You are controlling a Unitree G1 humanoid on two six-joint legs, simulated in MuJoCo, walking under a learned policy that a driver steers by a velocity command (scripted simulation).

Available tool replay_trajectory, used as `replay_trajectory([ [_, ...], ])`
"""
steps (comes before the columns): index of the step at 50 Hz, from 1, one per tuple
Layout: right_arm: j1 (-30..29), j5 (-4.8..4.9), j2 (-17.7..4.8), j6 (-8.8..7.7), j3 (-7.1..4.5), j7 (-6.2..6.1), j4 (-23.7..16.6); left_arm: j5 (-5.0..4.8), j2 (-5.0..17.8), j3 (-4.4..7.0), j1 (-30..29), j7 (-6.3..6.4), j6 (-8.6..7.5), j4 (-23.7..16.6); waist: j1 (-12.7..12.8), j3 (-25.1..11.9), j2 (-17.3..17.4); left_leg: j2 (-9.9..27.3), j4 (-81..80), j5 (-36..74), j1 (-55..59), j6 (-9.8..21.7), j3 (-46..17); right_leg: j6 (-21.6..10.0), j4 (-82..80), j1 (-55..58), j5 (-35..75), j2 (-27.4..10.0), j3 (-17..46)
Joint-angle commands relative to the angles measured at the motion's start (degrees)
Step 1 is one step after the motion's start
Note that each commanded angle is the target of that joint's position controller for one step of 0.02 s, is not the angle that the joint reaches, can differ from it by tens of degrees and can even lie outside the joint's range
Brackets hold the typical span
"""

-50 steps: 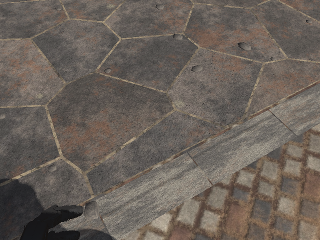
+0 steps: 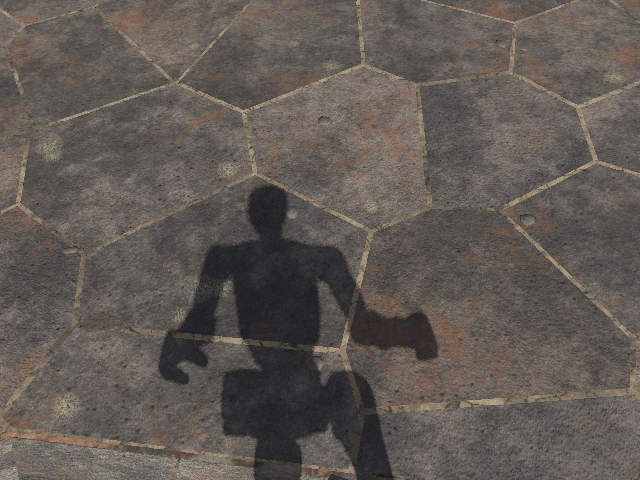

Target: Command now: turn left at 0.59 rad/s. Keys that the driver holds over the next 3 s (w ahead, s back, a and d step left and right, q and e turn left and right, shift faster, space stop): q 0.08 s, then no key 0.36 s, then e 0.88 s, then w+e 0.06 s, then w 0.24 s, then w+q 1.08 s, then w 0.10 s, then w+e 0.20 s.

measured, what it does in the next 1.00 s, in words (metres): steps on the spot: left foot, then right foot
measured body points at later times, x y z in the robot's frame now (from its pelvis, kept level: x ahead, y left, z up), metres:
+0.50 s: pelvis +0.00 +0.03 +0.00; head +0.02 +0.05 +0.45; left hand +0.06 +0.33 -0.12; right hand +0.22 -0.18 -0.08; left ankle -0.02 +0.14 -0.74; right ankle +0.01 -0.12 -0.71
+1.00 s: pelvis -0.02 +0.03 +0.00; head +0.02 +0.03 +0.45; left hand +0.16 +0.30 -0.10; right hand +0.06 -0.27 -0.10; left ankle -0.03 +0.14 -0.74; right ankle -0.05 -0.10 -0.67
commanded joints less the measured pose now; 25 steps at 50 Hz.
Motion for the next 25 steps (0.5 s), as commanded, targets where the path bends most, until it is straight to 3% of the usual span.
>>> replay_trajectory([
  [1, 4.8, -0.2, -7.5, 0.17, -2.95, -0.31, -1.5, -1.18, 6.67, 1.43, -7.05, 1.0, -0.84, -6.2, -2.22, -2.88, -9.48, 3.68, 18.52, 0.33, -6.83, -3.0, 0.85, -9.7, -11.27, 6.72, 12.25, -15.4, 12.47],
  [2, 4.56, -0.02, -5.84, 0.52, -2.45, -0.15, -1.61, -1.44, 6.44, 1.15, -6.37, 1.22, -0.61, -6.09, -1.71, -2.31, -9.42, 4.11, 19.79, 1.42, -7.22, -3.8, 1.9, -9.85, -11.1, 6.96, 14.93, -14.46, 9.64],
  [4, 1.22, 0.69, -4.31, 0.53, -1.73, 0.12, -3.37, -1.05, 6.93, 1.29, -3.74, 1.53, 0.01, -5.66, 0.36, -2.04, -10.58, 5.38, 15.47, 3.55, -8.25, -4.92, 4.91, -10.63, -11.35, 9.93, 16.61, -13.44, 5.99],
  [7, -2.33, 0.21, -2.23, 0.13, -0.49, 0.44, -5.33, -1.08, 8.91, 1.95, -0.26, 1.39, 0.63, -4.67, 2.89, -4.34, -12.08, 7.15, 4.92, 1.35, -4.55, -5.53, 5.82, -12.17, -9.92, 14.47, 20.69, -14.88, 5.45],
  [9, -2.42, -0.14, -1.57, 0.0, 0.15, 0.79, -5.66, -1.53, 10.5, 2.45, -1.0, 0.74, 0.79, -4.68, 2.94, -5.25, -13.07, 7.65, -2.18, -0.65, 1.86, -4.73, 7.84, -12.54, -9.36, 12.73, 23.26, -15.61, 4.28],
  [11, -1.63, -0.02, -2.54, 0.08, -0.01, 0.94, -5.24, -2.21, 11.18, 2.59, -0.86, 0.09, 0.81, -4.21, 2.89, -5.53, -13.81, 7.02, -8.54, 0.19, 6.34, -3.9, 9.56, -12.73, -8.44, 12.08, 25.01, -16.23, 4.46],
  [14, 3.06, -0.21, -2.25, 0.06, -0.07, 1.22, -2.74, -3.63, 10.06, 1.89, -1.56, -0.26, 0.75, -2.99, -0.15, -5.27, -12.19, 5.77, -28.98, 14.55, 17.7, -0.34, 11.22, -9.73, -4.16, 8.94, 23.91, -14.71, 2.95],
  [15, 3.34, -0.38, -3.79, 0.07, -0.23, 0.98, -2.81, -3.34, 8.23, 1.19, 1.45, -0.46, 0.26, -1.56, 0.1, -6.25, -9.22, 8.08, -32.72, 22.08, 25.22, 1.39, 7.5, -5.77, -2.26, 4.59, 18.47, -13.12, 1.37],
  [16, 4.68, -0.83, -7.46, 0.17, -0.68, 0.26, -3.4, -0.61, 4.36, -0.25, 2.51, -1.01, -0.39, -2.18, 1.5, -10.37, 2.63, 19.05, -30.89, 39.82, 34.56, 4.37, -5.32, -0.39, 7.27, -2.94, 2.21, -8.59, -3.35],
  [17, 1.25, -2.31, -7.46, -0.25, -0.16, 0.5, -3.54, -0.39, 2.86, -0.85, 0.57, -0.85, -0.68, -3.68, 2.02, -8.93, 12.52, 26.37, -29.46, 42.45, 28.33, 13.41, -11.45, 2.91, 8.96, -7.34, -16.61, -4.41, -4.25],
  [18, 0.05, -2.62, -4.05, -1.21, 0.57, 0.9, -3.89, -0.74, 6.66, -0.02, -2.6, -0.37, -0.33, -3.57, -0.74, -7.55, 8.3, 25.04, -30.74, 37.55, 25.88, 16.05, -10.64, 4.45, 14.22, -7.12, -19.26, -5.09, -1.92],
  [19, -0.63, -2.96, -2.7, -2.03, 1.21, 0.98, -2.71, -1.4, 7.38, 0.42, -2.99, -0.37, -0.12, -3.31, -0.3, -6.57, 8.39, 23.37, -31.23, 35.6, 25.08, 14.98, -8.69, 4.71, 16.8, -7.88, -18.76, -5.0, -1.02],
  [21, -2.96, -1.85, -3.91, -2.88, 0.94, 0.83, -1.81, -1.34, 7.81, 0.96, -1.15, 0.11, 0.72, -1.6, 0.24, -4.8, 7.73, 21.24, -30.92, 35.21, 23.96, 12.85, -6.24, 5.62, 18.68, -8.52, -15.84, -5.29, 0.09],
  [22, -3.64, -1.7, -3.73, -3.0, 1.14, 0.68, -1.31, -1.4, 7.31, 0.91, -0.19, 0.07, 0.9, -0.98, 0.93, -4.7, 6.86, 20.48, -30.33, 38.39, 22.18, 12.58, -4.74, 5.95, 19.26, -6.59, -14.27, -5.07, 0.01],
  [23, -4.39, -1.88, -1.88, -3.04, 1.72, 0.66, -0.57, -1.59, 5.92, 0.48, 1.78, -0.17, 0.96, 0.12, 1.73, -5.55, 5.8, 19.62, -30.08, 39.22, 21.22, 12.1, -2.36, 6.12, 17.46, -3.72, -12.82, -5.19, -0.21],
  [25, -4.88, -2.21, -0.71, -2.93, 2.03, 0.71, 0.62, -2.15, 4.31, -0.26, 1.94, -0.59, 0.94, 0.93, 1.2, -5.72, 5.65, 18.73, -29.48, 37.91, 20.99, 11.59, -0.07, 5.92, 11.99, -0.41, -9.01, -4.9, -1.48],
])
Next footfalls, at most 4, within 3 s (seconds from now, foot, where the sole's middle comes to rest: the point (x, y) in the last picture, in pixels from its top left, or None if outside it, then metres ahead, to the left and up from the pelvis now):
0.30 left None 0.02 0.14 -0.77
0.58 right None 0.05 -0.10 -0.77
1.18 right None -0.01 -0.12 -0.77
1.68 left None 0.13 0.06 -0.77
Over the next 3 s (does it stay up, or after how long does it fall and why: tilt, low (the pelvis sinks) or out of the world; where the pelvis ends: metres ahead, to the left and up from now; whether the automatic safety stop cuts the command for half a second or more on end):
stays up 0.69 -0.10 0.00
